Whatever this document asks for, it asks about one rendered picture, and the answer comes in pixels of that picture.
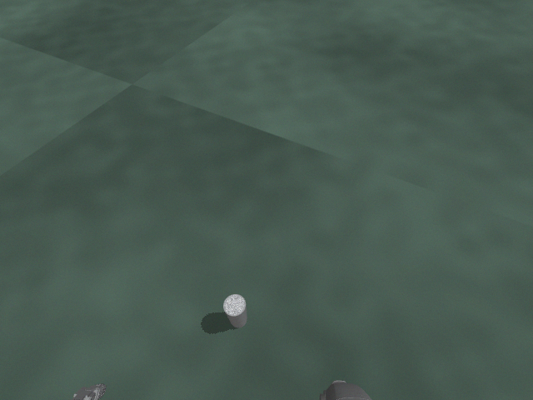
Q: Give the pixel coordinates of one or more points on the cup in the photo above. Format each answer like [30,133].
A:
[236,310]

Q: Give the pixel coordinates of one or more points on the left robot hand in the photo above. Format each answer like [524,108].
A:
[94,392]

